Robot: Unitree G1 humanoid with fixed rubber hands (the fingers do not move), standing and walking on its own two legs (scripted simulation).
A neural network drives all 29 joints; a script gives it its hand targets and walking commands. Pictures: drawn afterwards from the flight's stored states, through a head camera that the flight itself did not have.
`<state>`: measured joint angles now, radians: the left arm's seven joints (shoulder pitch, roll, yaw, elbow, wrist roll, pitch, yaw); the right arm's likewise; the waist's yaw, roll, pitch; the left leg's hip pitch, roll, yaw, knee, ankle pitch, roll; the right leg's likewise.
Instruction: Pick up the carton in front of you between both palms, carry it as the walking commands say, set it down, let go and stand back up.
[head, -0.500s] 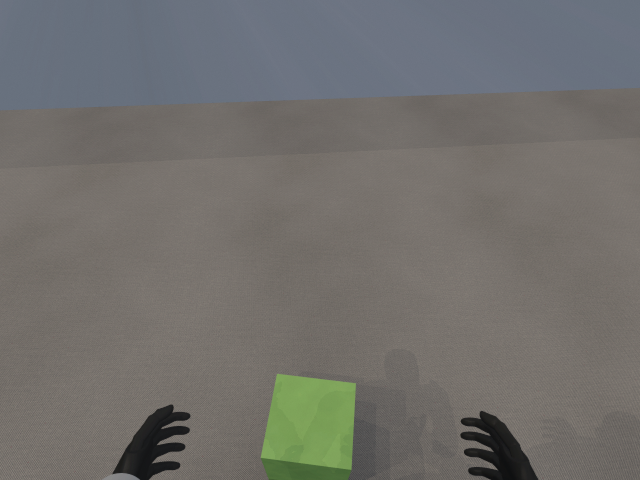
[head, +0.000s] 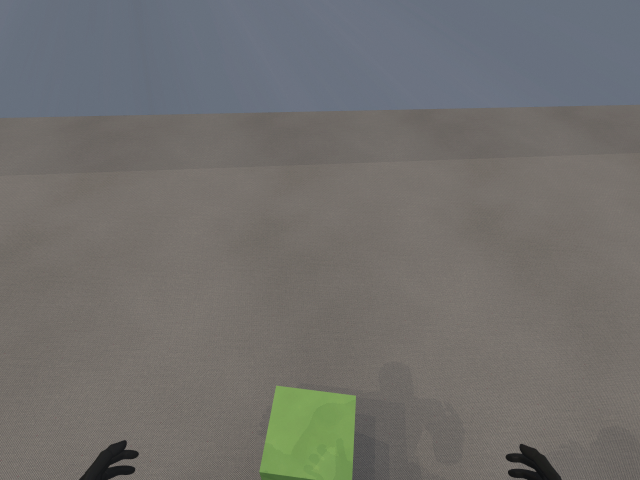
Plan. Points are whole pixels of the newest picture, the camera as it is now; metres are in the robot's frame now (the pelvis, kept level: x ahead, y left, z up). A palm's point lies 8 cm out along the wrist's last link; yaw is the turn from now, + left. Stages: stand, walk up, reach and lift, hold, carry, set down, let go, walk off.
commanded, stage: stand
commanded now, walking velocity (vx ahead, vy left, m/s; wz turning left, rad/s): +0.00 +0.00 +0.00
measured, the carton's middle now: (310, 446) +0.36 +0.02 -0.65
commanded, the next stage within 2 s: none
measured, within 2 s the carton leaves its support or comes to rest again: neither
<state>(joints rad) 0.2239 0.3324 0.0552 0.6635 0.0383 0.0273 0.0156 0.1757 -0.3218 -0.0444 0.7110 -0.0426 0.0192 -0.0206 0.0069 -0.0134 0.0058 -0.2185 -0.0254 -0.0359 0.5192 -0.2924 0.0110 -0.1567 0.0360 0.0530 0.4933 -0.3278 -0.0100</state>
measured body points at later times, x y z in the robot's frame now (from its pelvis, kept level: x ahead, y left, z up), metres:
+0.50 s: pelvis +0.00 +0.01 +0.01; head +0.00 +0.02 +0.46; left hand +0.12 +0.31 -0.10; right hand +0.13 -0.29 -0.10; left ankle -0.01 +0.11 -0.74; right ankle -0.04 -0.12 -0.74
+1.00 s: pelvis -0.02 +0.01 +0.01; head -0.02 +0.02 +0.46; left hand +0.08 +0.32 -0.11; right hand +0.09 -0.30 -0.10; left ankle -0.01 +0.11 -0.74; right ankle -0.04 -0.12 -0.74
